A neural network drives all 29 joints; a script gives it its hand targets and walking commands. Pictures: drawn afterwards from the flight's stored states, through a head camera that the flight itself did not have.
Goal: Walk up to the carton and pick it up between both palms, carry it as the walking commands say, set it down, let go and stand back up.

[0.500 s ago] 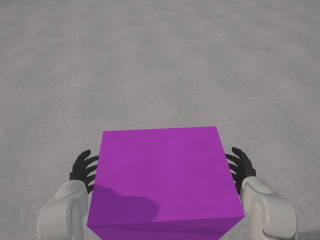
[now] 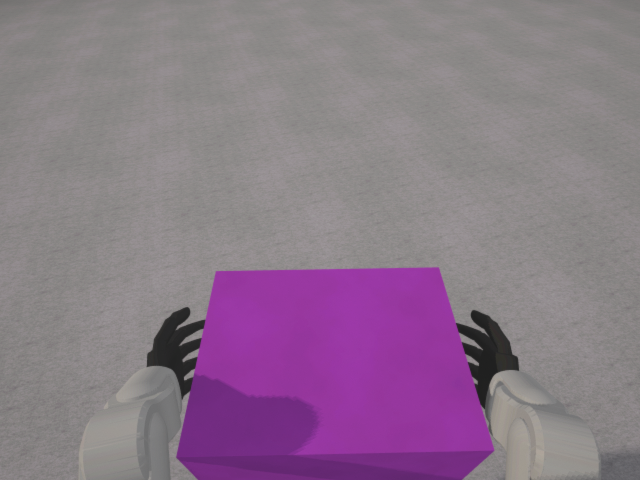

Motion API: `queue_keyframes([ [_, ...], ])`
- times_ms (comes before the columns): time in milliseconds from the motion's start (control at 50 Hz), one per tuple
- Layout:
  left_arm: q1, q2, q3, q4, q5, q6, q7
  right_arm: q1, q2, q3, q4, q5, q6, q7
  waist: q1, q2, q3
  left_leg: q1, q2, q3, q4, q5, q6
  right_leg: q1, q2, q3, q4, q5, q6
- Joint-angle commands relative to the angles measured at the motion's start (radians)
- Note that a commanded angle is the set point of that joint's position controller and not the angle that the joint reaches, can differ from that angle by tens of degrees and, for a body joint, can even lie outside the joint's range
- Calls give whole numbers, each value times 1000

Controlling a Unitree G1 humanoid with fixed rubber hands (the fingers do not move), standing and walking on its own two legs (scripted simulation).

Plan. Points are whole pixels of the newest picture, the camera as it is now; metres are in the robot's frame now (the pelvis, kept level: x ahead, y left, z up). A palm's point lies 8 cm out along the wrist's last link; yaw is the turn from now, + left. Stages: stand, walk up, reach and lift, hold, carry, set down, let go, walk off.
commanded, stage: carry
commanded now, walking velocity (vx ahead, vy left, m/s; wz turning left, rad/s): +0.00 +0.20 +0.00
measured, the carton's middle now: (329, 394) +0.25 -0.01 +0.00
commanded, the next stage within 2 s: none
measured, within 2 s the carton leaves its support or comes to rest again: neither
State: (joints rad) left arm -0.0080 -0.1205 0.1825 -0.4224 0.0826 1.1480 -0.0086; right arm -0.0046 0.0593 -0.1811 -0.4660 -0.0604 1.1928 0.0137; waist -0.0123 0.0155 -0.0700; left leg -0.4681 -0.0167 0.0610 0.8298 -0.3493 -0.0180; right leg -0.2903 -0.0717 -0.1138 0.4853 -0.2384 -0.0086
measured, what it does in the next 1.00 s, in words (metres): steps to the left: left foot, then right foot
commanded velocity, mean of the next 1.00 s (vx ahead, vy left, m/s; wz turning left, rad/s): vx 0.00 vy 0.07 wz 0.00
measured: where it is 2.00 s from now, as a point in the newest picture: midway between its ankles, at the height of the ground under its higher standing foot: outside the picture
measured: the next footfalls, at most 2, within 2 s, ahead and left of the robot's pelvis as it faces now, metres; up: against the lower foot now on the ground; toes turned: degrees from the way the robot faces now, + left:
left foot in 0.20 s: +0.05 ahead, +0.21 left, +0.00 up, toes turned -15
right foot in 0.50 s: -0.01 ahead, +0.03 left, +0.00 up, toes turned -3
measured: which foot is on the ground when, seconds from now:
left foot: up 0.00-0.18, down 0.20-1.00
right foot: down 0.00-0.22, up 0.24-0.48, down 0.50-1.00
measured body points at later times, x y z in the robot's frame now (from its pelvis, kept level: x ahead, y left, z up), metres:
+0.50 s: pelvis -0.05 +0.12 -0.01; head -0.05 +0.12 +0.44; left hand +0.21 +0.31 +0.07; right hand +0.21 -0.05 +0.07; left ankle +0.01 +0.21 -0.74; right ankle -0.05 +0.04 -0.74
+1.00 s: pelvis -0.05 +0.15 +0.00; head -0.07 +0.15 +0.45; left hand +0.21 +0.33 +0.07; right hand +0.20 -0.03 +0.07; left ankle +0.01 +0.21 -0.74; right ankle -0.05 +0.04 -0.74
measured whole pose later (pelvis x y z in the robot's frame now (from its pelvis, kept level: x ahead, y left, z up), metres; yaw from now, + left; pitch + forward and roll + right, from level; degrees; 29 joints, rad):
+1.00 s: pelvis -0.05 +0.15 +0.00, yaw -1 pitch +3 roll +0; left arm -0.07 -0.06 0.18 -0.35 0.07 1.17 0.01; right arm -0.04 0.09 -0.19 -0.40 -0.09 1.19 0.00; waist 0.01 0.00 -0.11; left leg -0.33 -0.03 0.17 0.38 -0.11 0.08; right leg -0.28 -0.06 -0.15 0.47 -0.24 0.00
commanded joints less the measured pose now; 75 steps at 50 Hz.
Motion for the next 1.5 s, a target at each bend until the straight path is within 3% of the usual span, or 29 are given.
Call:
queue_keyframes([
  [0, -441, -683, -770, -172, -365, 20, -182, -508, 759, 806, -104, 363, -14, 183, 32, -167, -118, -86, 64, -56, 32, 28, -33, 140, -280, 193, -197, 179, -119],
  [60, -407, -666, -770, -179, -363, 24, -177, -475, 737, 794, -109, 361, -12, 176, 34, -198, -161, -11, 42, -13, -77, 12, -37, 140, -274, 170, -162, 279, -118],
  [100, -394, -660, -771, -185, -358, 27, -176, -450, 730, 790, -106, 354, -10, 173, 31, -250, -177, 57, 26, 14, -186, 26, -34, 128, -263, 149, -137, 304, -101],
  [140, -387, -660, -775, -191, -357, 30, -177, -429, 728, 784, -103, 347, -9, 172, 23, -276, -194, 144, 10, 55, -340, 71, -24, 111, -253, 130, -93, 295, -73],
  [160, -387, -660, -777, -194, -357, 32, -177, -422, 725, 782, -103, 343, -9, 171, 18, -253, -215, 230, 0, 85, -428, 103, -15, 84, -230, 105, -43, 283, -46],
  [180, -378, -656, -780, -197, -353, 35, -179, -416, 722, 778, -103, 340, -10, 173, 18, -171, -247, 336, 29, 53, -519, 129, -10, 38, -190, 67, 44, 228, -9],
  [200, -380, -649, -780, -193, -345, 35, -180, -408, 730, 771, -97, 337, -10, 175, 14, -36, -250, 415, 156, -84, -567, 173, 7, -65, -143, 24, 140, 63, 34],
  [220, -408, -651, -786, -205, -365, 44, -185, -375, 702, 752, -75, 317, -20, 176, -2, 267, -214, 423, 326, -298, -602, 300, 95, -269, -25, -80, 253, -222, 76],
  [240, -436, -701, -809, -190, -378, 46, -196, -389, 741, 747, -80, 312, -24, 175, -6, 285, -238, 389, 317, -274, -560, 361, 160, -245, -32, 2, 421, -331, 42],
  [280, -472, -729, -827, -178, -408, 32, -208, -409, 749, 753, -115, 306, -32, 171, -1, 177, -246, 340, 273, -167, -523, 359, 188, -255, -20, 49, 594, -286, 15],
  [320, -514, -729, -835, -181, -428, 28, -205, -450, 745, 753, -143, 310, -37, 165, 6, 150, -246, 326, 242, -104, -506, 329, 188, -263, -13, 44, 571, -235, 12],
  [420, -439, -690, -800, -127, -413, 34, -199, -391, 706, 738, -76, 285, -23, 155, 11, 110, -281, 305, 285, -182, -526, 270, 218, -124, 13, 39, 228, -249, -15],
  [460, -407, -690, -786, -96, -402, 35, -202, -396, 701, 742, -51, 284, -17, 157, 25, 73, -275, 261, 259, -158, -502, 245, 179, 38, 16, 3, -71, -78, -18],
  [480, -405, -696, -782, -85, -400, 35, -205, -394, 705, 744, -38, 288, -17, 162, 24, 32, -266, 209, 229, -155, -493, 210, 127, 130, -28, 39, -163, 5, -15],
  [500, -409, -697, -778, -76, -396, 33, -207, -408, 712, 751, -39, 292, -19, 167, 23, -54, -253, 124, 195, -130, -453, 195, 66, 200, -122, 139, -176, 7, -33],
  [520, -373, -704, -765, -40, -367, 24, -206, -452, 718, 774, -74, 304, -15, 171, 17, -176, -200, 108, 129, -63, -390, 170, 23, 131, -213, 254, -188, 9, -73],
  [540, -401, -710, -765, -54, -371, 21, -204, -492, 729, 782, -88, 328, -14, 176, 13, -174, -171, 157, 110, -40, -361, 137, 20, 59, -233, 251, -208, -5, -86],
  [600, -458, -687, -768, -106, -371, 26, -188, -526, 747, 782, -80, 365, -3, 186, 10, -87, -139, 262, 112, -41, -395, 147, 15, -69, -159, 147, -202, -184, -43],
  [660, -458, -678, -764, -88, -367, 42, -179, -498, 724, 751, -33, 361, 8, 189, 13, 14, -161, 236, 192, -150, -539, 58, 30, -21, -60, 46, -53, -118, -10],
  [720, -478, -694, -772, -52, -379, 51, -183, -482, 733, 731, -8, 354, 11, 189, 9, 67, -170, 238, 241, -205, -630, -7, 34, -14, -31, 26, 3, -103, 0],
  [880, -518, -727, -775, -29, -407, 43, -190, -496, 742, 721, -26, 340, 3, 177, 9, 45, -212, 263, 228, -137, -621, 42, 12, 20, -34, 16, -41, -80, 5],
  [1140, -503, -703, -757, -49, -385, 27, -177, -519, 728, 735, -27, 351, -7, 175, 14, -11, -226, 240, 176, -83, -473, 188, 54, 46, -75, 74, -91, 5, -27],
  [1480, -526, -695, -708, 24, -344, -16, -181, -531, 723, 685, 65, 303, -55, 166, 13, -31, -230, 244, 159, -43, -375, 298, 42, 93, -93, 97, -87, 236, -45],
])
